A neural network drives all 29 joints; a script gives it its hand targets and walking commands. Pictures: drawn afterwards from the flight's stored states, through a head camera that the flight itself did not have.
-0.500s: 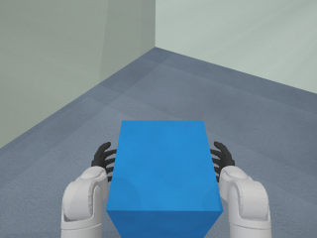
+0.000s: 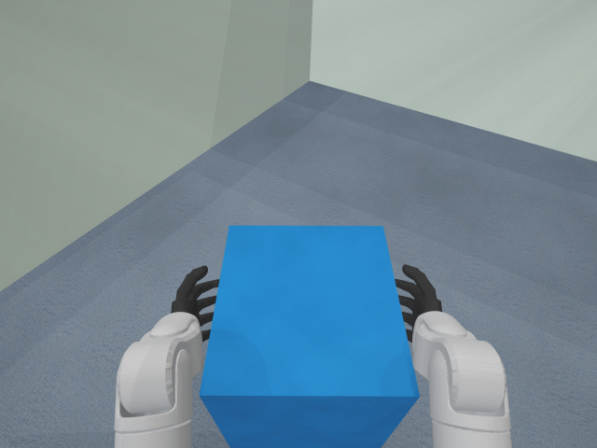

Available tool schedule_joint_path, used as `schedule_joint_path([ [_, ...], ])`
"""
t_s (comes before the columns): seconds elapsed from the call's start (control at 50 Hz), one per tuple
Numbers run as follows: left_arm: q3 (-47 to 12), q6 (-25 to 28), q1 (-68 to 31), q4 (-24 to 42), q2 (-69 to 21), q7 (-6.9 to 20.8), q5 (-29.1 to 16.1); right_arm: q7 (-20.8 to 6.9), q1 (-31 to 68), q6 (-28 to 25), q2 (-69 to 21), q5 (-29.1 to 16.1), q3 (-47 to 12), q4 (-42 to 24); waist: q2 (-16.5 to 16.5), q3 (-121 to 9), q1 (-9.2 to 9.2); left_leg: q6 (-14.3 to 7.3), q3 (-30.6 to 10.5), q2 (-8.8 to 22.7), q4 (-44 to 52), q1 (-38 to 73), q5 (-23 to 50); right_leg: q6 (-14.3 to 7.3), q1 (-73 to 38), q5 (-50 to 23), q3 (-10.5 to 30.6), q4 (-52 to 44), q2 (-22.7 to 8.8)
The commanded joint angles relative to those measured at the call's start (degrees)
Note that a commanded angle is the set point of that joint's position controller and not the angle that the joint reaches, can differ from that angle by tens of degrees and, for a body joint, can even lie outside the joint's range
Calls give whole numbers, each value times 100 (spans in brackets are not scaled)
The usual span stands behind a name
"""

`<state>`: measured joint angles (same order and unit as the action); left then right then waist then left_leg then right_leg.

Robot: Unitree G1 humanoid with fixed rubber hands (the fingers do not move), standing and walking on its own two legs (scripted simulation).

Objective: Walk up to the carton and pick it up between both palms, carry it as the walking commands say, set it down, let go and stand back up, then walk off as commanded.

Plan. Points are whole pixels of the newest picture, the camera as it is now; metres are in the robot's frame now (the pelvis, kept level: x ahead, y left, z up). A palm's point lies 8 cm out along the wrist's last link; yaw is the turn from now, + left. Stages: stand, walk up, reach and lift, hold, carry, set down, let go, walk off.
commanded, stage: carry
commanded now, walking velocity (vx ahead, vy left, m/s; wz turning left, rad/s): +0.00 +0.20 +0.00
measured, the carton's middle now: (305, 344) +0.28 +0.00 +0.02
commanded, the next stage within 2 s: none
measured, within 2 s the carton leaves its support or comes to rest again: neither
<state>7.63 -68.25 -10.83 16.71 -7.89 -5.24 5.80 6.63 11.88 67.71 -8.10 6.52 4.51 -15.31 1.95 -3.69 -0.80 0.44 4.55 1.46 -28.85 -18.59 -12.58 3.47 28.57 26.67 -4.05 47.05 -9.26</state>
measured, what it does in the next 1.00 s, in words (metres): steps to the left: right foot, then left foot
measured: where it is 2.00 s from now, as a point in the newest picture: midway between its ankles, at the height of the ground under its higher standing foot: outside the picture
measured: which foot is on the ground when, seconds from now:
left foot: down 0.00-0.16, up 0.18-0.42, down 0.44-0.70, up 0.72-0.94, down 0.96-1.00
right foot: up 0.00-0.14, down 0.16-0.46, up 0.48-0.66, down 0.68-0.96, up 0.98-1.00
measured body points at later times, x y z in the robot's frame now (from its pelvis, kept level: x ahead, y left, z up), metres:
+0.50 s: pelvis -0.07 +0.12 +0.00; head -0.07 +0.12 +0.45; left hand +0.22 +0.27 +0.08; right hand +0.22 -0.03 +0.08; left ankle -0.05 +0.26 -0.73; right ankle -0.02 -0.05 -0.72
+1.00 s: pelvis -0.13 +0.24 +0.00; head -0.13 +0.24 +0.45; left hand +0.16 +0.39 +0.08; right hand +0.16 +0.09 +0.08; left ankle -0.11 +0.38 -0.74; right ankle -0.08 +0.07 -0.73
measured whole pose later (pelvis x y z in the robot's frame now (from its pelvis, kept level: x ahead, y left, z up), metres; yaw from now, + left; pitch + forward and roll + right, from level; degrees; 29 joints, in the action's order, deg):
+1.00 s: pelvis -0.13 +0.24 +0.00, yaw +1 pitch +3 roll +2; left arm 6.8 -67.9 -12.2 17.3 -8.1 -5.3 6.3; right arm 6.5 11.9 67.4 -8.1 6.1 5.7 -17.4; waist 2.4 -3.6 -1.4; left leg 1.3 4.3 1.0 -27.5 -18.6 -10.7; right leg 4.0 25.0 16.1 -5.3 35.3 -11.8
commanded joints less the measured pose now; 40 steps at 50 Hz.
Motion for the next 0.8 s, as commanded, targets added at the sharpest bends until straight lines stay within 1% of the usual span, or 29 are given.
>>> schedule_joint_path([
  [0.0, -4428, 36, -3152, 499, -5659, 1499, -2611, -1629, 2433, -50, -5708, -2350, -3934, -445, -1432, -1333, -17, -1029, -626, 1121, 634, 806, 2313, -78, 318, 316, -136, 1214, 412],
  [0.04, -4416, 10, -3131, 519, -5558, 1489, -2656, -1566, 2355, -35, -5630, -2230, -3814, -377, -1281, -1455, 10, -1057, -484, 944, 425, 891, 2313, -125, 103, 71, -317, 523, 449],
  [0.08, -4313, -38, -2886, 422, -5459, 1501, -2601, -1499, 2207, -5, -5540, -2150, -3793, -320, -1228, -1664, 33, -1146, -616, 1015, 247, 938, 2282, -240, -370, 20, -390, -400, 544],
  [0.1, -4263, -60, -2757, 347, -5447, 1518, -2572, -1465, 2159, 14, -5502, -2104, -3795, -279, -1112, -1744, 90, -1062, -609, 995, 97, 869, 2091, -311, -782, -372, -441, -1250, 555],
  [0.12, -4227, -78, -2707, 284, -5448, 1544, -2562, -1435, 2142, 27, -5463, -2056, -3796, -226, -875, -1721, 137, -830, -572, 933, -40, 576, 1674, -346, -1337, -1206, -331, -2352, 335],
  [0.14, -4176, -91, -2668, 195, -5458, 1577, -2551, -1422, 2182, 21, -5476, -2016, -3803, -171, -219, -1594, 157, -531, -556, 803, -482, -248, 1019, -426, -2139, -1433, 535, -2957, -434],
  [0.16, -4079, -65, -2299, -183, -5437, 1598, -2392, -1432, 2129, 58, -5464, -2057, -3874, -204, 1621, -1283, 114, -46, -196, 143, -1323, -1622, -898, -1104, -2505, -2631, 2588, -3221, -2101],
  [0.18, -4085, -4, -2500, -21, -5605, 1615, -2455, -1454, 2449, 45, -5541, -2145, -4017, -404, 1689, -1263, 156, 16, -489, 157, -2482, -1337, -1657, -1534, -1989, -2931, 2661, -3212, -2305],
  [0.2, -4115, 25, -2806, 120, -5664, 1612, -2515, -1468, 2740, -4, -5640, -2245, -4133, -493, 898, -1189, 171, 35, -754, 164, -2887, -1134, -1352, -1388, -1668, -2492, 2104, -3159, -1999],
  [0.22, -4081, 36, -2828, 186, -5670, 1614, -2511, -1489, 2901, -30, -5691, -2365, -4180, -633, 478, -1115, 179, 68, -751, 180, -2955, -1071, -1015, -1191, -1447, -1930, 1571, -3181, -1743],
  [0.24, -4044, 46, -2787, 212, -5666, 1595, -2480, -1497, 2977, -30, -5726, -2453, -4224, -718, 638, -1016, 154, 85, -734, 266, -2622, -1090, -732, -962, -1398, -1687, 1128, -3149, -1461],
  [0.28, -3999, 35, -2583, 216, -5607, 1546, -2401, -1496, 2840, 4, -5699, -2507, -4265, -659, 923, -1151, 164, 181, -313, 77, -1910, -875, -819, -852, -1617, -2293, 572, -2927, -1090],
  [0.34, -3953, -11, -2274, 144, -5425, 1489, -2224, -1498, 2469, 70, -5603, -2481, -4192, -436, 1149, -1416, 175, 179, 20, -84, -801, -494, -1205, -888, -2044, -3116, 462, -2635, -1041],
  [0.4, -3975, -30, -2215, 155, -5360, 1447, -2145, -1538, 2376, 99, -5532, -2478, -4168, -365, 1102, -1583, 122, 120, 288, -181, 818, 367, -258, -532, -1885, -2661, 212, -2079, -719],
  [0.42, -3969, -38, -2182, 138, -5312, 1440, -2123, -1564, 2372, 113, -5513, -2483, -4144, -349, 756, -1709, 116, 74, 63, 75, 1102, 927, 86, -335, -1500, -2397, 73, -1734, -601],
  [0.44, -3969, -42, -2147, 100, -5317, 1447, -2118, -1599, 2325, 121, -5471, -2465, -4105, -331, -131, -1699, 74, -37, -544, 691, 1270, 1397, 550, -113, -792, -1652, -276, -1183, -296],
  [0.46, -4071, -54, -2432, 206, -5356, 1488, -2218, -1626, 2292, 60, -5401, -2413, -3984, -177, -1598, -1511, -6, -462, -1342, 1421, 1153, 1163, 1440, 110, -114, -199, -829, -619, 301],
  [0.48, -4186, -50, -2732, 210, -5413, 1503, -2297, -1626, 2373, 28, -5512, -2395, -3980, -178, -1996, -1473, -68, -842, -1243, 1356, 954, 877, 1826, 33, -103, 646, -485, 341, 301],
  [0.5, -4253, -15, -2824, 255, -5515, 1509, -2390, -1636, 2316, 6, -5606, -2393, -3969, -281, -1740, -1354, -90, -1030, -1137, 1332, 860, 752, 2067, -34, 150, 771, -258, 982, 461],
  [0.54, -4428, 35, -3109, 470, -5663, 1502, -2602, -1624, 2371, -48, -5694, -2327, -3924, -426, -1444, -1313, -19, -1050, -652, 1114, 655, 758, 2170, -73, 304, 307, -175, 1056, 396],
  [0.6, -4364, -8, -2971, 458, -5507, 1496, -2619, -1533, 2226, -22, -5586, -2184, -3805, -326, -1265, -1566, 11, -1135, -568, 973, 343, 899, 2258, -172, -155, 71, -380, -26, 491],
  [0.64, -4268, -50, -2733, 344, -5465, 1521, -2561, -1467, 2134, 12, -5495, -2105, -3808, -261, -1049, -1746, 112, -980, -551, 931, 58, 740, 1888, -301, -978, -705, -452, -1635, 495],
  [0.66, -4232, -67, -2711, 297, -5468, 1548, -2550, -1439, 2144, 19, -5469, -2065, -3816, -227, -672, -1689, 140, -718, -525, 852, -141, 318, 1404, -338, -1610, -1354, -150, -2547, 146],
  [0.68, -4179, -75, -2574, 143, -5455, 1576, -2516, -1434, 2142, 15, -5496, -2039, -3830, -145, 354, -1518, 161, -359, -475, 632, -713, -806, 645, -563, -2381, -1467, 1180, -3086, -957],
  [0.7, -4070, -28, -2184, -219, -5539, 1597, -2325, -1460, 2236, 61, -5452, -2127, -3959, -339, 1956, -1240, 141, 6, -139, 94, -1775, -1507, -1443, -1352, -2187, -2579, 2768, -3268, -2253],
  [0.72, -4109, 22, -2635, 79, -5644, 1604, -2445, -1470, 2561, 28, -5600, -2202, -4085, -452, 1426, -1182, 153, 12, -597, 192, -2624, -1260, -1544, -1484, -1838, -2727, 2485, -3202, -2176],
  [0.74, -4113, 40, -2785, 135, -5685, 1607, -2483, -1487, 2776, -14, -5655, -2296, -4178, -564, 785, -1147, 173, 32, -741, 195, -2868, -1129, -1254, -1330, -1583, -2275, 1928, -3171, -1923],
  [0.76, -4076, 53, -2784, 206, -5685, 1601, -2482, -1504, 2901, -30, -5700, -2409, -4206, -698, 558, -1076, 167, 71, -700, 259, -2689, -1085, -939, -1096, -1438, -1829, 1379, -3149, -1636],
  [0.78, -4071, 56, -2736, 218, -5687, 1573, -2458, -1517, 2925, -25, -5713, -2471, -4235, -733, 795, -1010, 145, 83, -661, 320, -2231, -1059, -737, -895, -1449, -1863, 1001, -3065, -1390],
])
